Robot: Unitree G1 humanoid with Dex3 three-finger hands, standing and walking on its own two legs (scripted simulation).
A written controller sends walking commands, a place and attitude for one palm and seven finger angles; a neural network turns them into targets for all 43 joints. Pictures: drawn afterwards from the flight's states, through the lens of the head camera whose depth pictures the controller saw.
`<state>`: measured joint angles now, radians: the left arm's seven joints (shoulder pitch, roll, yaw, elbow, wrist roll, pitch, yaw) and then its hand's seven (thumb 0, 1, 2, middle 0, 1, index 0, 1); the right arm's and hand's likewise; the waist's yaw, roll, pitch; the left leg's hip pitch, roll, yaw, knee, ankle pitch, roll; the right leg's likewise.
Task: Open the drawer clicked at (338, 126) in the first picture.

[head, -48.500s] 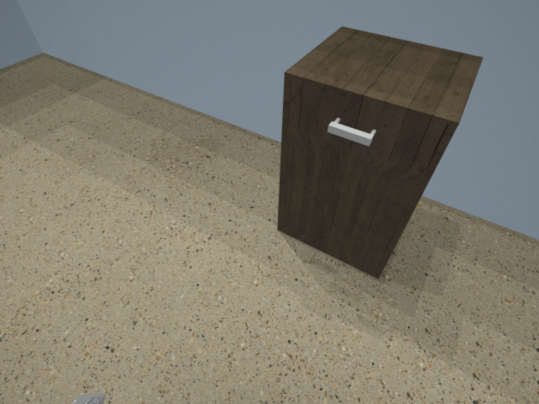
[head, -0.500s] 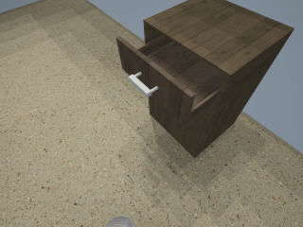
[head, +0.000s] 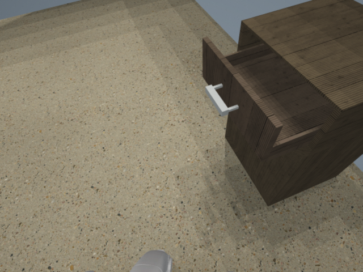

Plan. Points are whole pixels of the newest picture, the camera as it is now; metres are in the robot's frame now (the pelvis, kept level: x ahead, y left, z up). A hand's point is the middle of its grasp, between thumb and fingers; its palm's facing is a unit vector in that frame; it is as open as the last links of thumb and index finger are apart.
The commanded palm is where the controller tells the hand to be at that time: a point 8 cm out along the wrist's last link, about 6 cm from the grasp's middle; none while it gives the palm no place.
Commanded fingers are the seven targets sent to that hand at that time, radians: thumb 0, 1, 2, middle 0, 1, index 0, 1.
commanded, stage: turn to face it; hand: left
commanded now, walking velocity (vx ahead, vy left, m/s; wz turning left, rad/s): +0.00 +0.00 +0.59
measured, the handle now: (221, 98) +0.64 -0.09 -0.08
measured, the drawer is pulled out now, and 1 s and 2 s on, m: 0.17 0.17 0.17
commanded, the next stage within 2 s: come to a stop and stand still in 0.58 s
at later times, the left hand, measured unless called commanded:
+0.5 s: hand out of the picture +0.03 +0.22 -0.16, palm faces +0.25 -0.92 -0.28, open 7.4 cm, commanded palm none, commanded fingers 0.00 0.90 0.90 -0.20 -0.30 -0.20 -0.30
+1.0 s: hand out of the picture -0.02 +0.17 -0.18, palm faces +0.37 -0.90 -0.23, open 7.4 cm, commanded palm none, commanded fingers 0.00 0.90 0.90 -0.20 -0.30 -0.20 -0.30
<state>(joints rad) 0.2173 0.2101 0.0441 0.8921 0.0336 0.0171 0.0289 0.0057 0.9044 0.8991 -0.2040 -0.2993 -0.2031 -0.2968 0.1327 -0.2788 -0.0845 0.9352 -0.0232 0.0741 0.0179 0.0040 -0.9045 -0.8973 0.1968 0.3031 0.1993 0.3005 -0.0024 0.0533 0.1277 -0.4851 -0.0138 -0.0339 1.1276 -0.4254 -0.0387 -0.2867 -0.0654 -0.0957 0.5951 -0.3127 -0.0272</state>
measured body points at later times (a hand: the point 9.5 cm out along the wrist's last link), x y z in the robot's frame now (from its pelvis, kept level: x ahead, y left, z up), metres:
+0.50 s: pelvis +0.02 -0.01 +0.00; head +0.07 +0.01 +0.44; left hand +0.02 +0.27 -0.14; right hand +0.15 -0.23 -0.15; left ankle -0.02 +0.13 -0.73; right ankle +0.04 -0.12 -0.71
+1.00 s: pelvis +0.04 -0.01 +0.00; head +0.06 +0.01 +0.45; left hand -0.04 +0.22 -0.16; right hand +0.17 -0.21 -0.15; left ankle -0.02 +0.11 -0.73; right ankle +0.05 -0.12 -0.72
